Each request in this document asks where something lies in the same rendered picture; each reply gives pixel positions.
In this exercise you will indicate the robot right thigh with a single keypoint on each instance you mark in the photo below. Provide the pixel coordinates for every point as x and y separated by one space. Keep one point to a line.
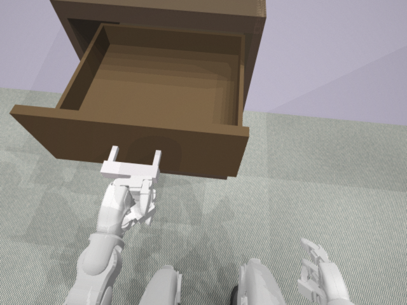
256 282

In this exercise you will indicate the right robot shin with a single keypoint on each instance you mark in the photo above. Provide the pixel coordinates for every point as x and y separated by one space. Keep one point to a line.
240 300

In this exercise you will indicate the drawer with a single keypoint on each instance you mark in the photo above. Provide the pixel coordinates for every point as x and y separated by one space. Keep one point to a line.
145 89

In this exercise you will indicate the robot right hand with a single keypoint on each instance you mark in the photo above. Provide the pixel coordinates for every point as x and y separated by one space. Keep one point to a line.
327 282

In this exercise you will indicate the robot left hand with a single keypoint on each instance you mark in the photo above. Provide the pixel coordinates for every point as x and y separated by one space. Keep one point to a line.
135 194

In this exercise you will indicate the cabinet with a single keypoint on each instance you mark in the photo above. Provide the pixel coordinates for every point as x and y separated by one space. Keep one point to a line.
81 19

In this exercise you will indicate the handle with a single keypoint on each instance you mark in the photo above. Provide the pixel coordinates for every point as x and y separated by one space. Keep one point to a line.
114 170

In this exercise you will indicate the left robot forearm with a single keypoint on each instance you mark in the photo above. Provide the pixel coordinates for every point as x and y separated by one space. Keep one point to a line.
97 269

